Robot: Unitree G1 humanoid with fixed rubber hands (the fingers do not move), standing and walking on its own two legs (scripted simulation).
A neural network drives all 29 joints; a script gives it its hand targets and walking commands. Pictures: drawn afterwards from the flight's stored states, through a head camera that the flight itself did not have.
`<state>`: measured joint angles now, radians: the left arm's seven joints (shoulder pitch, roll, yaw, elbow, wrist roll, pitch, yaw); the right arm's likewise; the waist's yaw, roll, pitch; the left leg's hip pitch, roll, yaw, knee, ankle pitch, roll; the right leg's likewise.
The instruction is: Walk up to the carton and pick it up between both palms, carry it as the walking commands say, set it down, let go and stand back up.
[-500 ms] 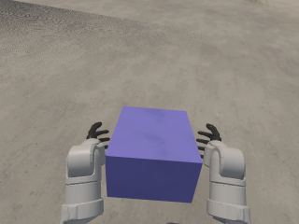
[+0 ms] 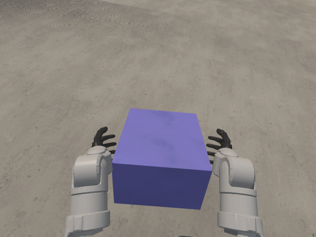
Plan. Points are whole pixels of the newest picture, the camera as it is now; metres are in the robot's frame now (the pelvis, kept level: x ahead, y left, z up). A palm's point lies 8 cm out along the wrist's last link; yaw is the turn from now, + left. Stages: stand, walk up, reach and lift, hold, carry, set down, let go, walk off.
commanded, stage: carry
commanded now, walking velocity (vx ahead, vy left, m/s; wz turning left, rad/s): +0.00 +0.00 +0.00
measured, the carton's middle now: (160, 152) +0.37 -0.01 -0.03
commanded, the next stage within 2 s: hold in 0.92 s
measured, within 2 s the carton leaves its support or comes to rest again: neither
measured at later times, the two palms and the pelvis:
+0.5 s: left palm (101, 155) +0.29 +0.14 +0.06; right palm (224, 159) +0.29 -0.16 +0.06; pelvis +0.00 -0.01 +0.00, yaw +1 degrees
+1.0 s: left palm (105, 157) +0.30 +0.14 +0.05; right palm (224, 161) +0.29 -0.17 +0.05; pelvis +0.00 -0.02 +0.00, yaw +1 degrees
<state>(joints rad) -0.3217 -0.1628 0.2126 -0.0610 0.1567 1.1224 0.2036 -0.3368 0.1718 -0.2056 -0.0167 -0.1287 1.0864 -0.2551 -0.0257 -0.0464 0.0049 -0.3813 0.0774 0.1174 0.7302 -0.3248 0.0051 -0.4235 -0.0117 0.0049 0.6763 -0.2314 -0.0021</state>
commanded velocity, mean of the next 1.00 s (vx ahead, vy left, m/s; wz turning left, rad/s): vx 0.00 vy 0.00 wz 0.00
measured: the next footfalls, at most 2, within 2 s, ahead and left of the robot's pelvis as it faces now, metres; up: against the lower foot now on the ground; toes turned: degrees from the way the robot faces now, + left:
none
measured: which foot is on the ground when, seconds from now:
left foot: down 0.00-1.00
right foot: down 0.00-1.00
